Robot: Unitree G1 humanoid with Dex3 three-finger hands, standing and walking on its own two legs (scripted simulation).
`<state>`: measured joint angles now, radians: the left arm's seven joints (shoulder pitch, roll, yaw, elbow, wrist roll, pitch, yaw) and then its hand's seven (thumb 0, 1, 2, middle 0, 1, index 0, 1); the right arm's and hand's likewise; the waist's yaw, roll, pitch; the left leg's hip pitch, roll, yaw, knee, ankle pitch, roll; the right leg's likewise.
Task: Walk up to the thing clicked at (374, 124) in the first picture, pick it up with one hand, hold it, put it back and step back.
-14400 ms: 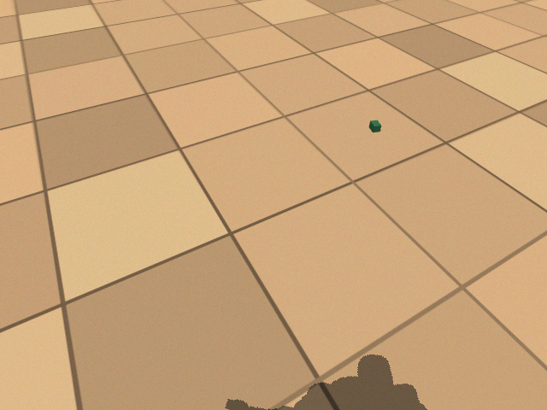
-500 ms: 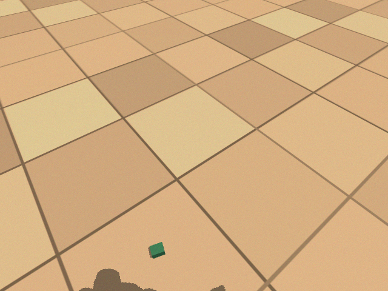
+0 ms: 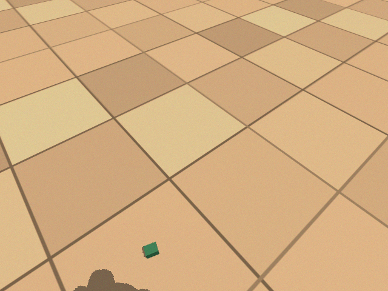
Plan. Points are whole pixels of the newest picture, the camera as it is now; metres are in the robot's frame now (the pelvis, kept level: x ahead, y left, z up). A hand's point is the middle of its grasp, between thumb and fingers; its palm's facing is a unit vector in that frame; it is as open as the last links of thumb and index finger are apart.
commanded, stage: stand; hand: left
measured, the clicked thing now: (151, 250) +0.45 +0.22 -0.76
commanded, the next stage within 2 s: none
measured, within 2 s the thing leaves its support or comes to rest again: neither
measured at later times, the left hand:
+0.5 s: hand out of the picture +0.07 +0.25 -0.15, palm faces -0.02 -0.93 -0.35, open 7.4 cm
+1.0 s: hand out of the picture +0.08 +0.25 -0.15, palm faces -0.02 -0.93 -0.36, open 7.4 cm
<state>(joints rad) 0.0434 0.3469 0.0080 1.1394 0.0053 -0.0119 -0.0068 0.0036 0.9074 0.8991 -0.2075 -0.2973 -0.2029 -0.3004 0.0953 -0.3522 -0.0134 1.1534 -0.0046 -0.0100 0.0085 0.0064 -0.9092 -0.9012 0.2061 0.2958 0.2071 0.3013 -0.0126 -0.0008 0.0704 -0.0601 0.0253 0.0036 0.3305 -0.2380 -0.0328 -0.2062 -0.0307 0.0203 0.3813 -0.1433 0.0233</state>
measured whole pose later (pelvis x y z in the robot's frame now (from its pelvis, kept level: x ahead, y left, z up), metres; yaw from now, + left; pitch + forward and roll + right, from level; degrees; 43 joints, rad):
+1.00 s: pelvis +0.00 -0.01 +0.00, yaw +0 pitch -2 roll +0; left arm 0.09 0.36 0.00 1.13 0.01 -0.01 -0.01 0.00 0.91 0.90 -0.21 -0.30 -0.20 -0.30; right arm 0.12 -0.35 -0.01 1.13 -0.01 -0.01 0.01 0.01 -0.91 -0.90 0.21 0.30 0.21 0.30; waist 0.00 0.01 0.05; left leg -0.06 0.04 -0.01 0.32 -0.23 -0.04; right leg -0.20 -0.02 0.01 0.36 -0.14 0.02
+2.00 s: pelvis +0.00 -0.01 +0.00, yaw +1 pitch -2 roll +0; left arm 0.11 0.35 0.00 1.14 0.01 -0.01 -0.01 0.00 0.91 0.90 -0.21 -0.30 -0.20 -0.30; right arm 0.14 -0.36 -0.01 1.13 -0.01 0.00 0.01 0.01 -0.91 -0.90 0.21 0.30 0.21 0.30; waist 0.00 0.01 0.06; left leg -0.05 0.04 -0.01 0.32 -0.24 -0.04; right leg -0.19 -0.02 0.00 0.36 -0.14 0.01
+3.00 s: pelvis +0.01 -0.12 -0.02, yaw -2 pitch -3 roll +0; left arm 0.17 0.30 0.03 0.86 0.01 -0.02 0.01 0.00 0.90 0.90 -0.21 -0.30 -0.21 -0.30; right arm 0.20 -0.40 -0.05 0.91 -0.01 0.05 -0.02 0.01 -0.91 -0.90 0.21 0.30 0.21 0.30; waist 0.01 0.06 0.17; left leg -0.39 -0.06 -0.14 0.99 -0.49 0.01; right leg -0.26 0.04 0.00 0.62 -0.31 -0.05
